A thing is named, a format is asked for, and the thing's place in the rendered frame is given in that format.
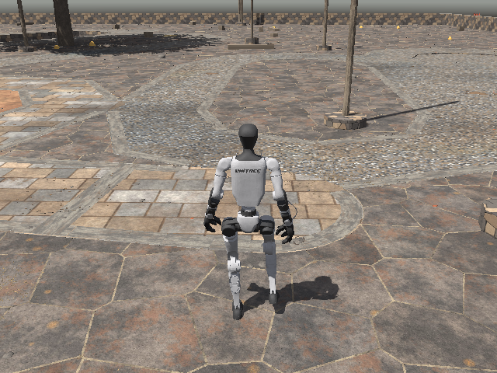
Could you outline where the left robot forearm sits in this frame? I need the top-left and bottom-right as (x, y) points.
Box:
(205, 188), (220, 219)

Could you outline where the left robot upper arm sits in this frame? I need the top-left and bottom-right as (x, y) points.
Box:
(211, 157), (232, 200)

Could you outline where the left robot foot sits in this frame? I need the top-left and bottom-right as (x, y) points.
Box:
(232, 300), (243, 320)

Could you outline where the left robot hand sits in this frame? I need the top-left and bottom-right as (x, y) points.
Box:
(203, 216), (221, 232)

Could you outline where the robot right shin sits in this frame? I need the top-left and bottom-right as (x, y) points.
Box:
(266, 242), (276, 294)

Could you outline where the right robot upper arm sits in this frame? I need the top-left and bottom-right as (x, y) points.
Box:
(265, 157), (285, 201)

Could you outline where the right robot hand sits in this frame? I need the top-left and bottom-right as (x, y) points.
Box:
(276, 223), (294, 244)

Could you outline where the right robot forearm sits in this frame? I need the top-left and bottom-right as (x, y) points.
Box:
(277, 189), (293, 226)

